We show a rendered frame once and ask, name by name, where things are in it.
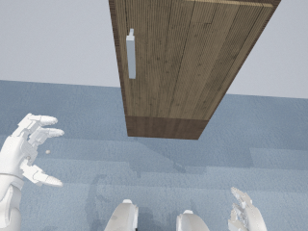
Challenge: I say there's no robot right hand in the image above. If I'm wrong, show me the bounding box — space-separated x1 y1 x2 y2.
228 187 268 231

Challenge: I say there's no cupboard door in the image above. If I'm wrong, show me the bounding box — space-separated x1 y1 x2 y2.
115 0 273 120

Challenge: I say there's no handle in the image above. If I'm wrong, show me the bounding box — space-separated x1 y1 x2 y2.
126 28 136 79

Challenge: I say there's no left robot forearm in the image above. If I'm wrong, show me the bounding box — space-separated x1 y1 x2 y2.
0 173 25 231

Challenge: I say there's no left robot thigh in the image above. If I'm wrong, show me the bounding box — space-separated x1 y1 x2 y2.
104 202 139 231

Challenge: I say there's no robot left hand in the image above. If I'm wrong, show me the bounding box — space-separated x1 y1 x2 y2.
0 114 64 188

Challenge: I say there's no right robot shin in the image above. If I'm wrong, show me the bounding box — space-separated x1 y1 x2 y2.
183 210 193 214

